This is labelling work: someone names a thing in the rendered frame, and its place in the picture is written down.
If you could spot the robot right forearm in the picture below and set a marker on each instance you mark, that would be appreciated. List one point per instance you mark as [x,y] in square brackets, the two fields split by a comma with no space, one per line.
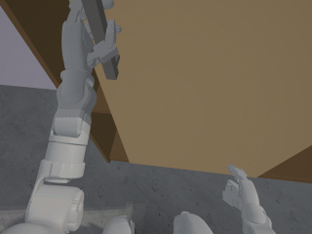
[255,220]

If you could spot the wardrobe door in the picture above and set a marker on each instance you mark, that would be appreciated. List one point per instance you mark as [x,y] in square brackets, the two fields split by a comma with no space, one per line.
[299,165]
[204,84]

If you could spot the left robot hand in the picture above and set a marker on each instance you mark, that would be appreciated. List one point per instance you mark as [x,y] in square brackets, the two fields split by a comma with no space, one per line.
[77,39]

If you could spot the robot right thigh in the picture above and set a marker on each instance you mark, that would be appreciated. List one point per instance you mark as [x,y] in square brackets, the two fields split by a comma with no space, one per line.
[190,224]

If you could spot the right robot hand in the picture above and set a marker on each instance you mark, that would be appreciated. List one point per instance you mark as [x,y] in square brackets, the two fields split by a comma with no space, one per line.
[238,195]

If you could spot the robot left thigh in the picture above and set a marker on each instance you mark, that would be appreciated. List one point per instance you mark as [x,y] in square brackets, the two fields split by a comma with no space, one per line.
[120,225]

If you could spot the handle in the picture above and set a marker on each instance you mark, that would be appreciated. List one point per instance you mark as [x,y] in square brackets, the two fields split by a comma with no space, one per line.
[98,24]

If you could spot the left robot upper arm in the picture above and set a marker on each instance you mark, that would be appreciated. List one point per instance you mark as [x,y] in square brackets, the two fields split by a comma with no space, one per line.
[55,209]

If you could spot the robot thigh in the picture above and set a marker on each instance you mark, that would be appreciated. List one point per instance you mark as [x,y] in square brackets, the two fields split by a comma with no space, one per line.
[190,224]
[120,225]

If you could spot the robot left forearm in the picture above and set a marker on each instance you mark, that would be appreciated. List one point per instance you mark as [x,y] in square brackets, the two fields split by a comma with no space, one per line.
[70,131]

